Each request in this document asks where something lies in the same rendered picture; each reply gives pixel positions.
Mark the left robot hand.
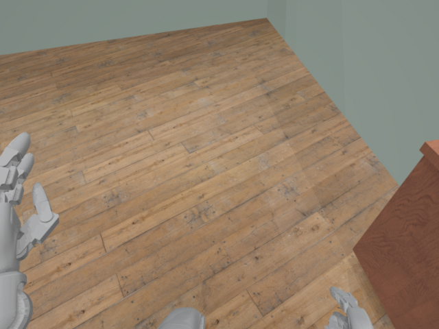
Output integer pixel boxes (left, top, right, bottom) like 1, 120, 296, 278
0, 132, 59, 273

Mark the robot left forearm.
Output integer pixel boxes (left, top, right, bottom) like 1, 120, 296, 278
0, 271, 33, 329

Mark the right robot hand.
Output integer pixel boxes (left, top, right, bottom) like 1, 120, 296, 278
324, 287, 374, 329

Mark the counter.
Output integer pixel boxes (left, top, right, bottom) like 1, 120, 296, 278
353, 139, 439, 329

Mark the left robot thigh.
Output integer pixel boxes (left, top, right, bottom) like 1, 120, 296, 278
157, 307, 205, 329

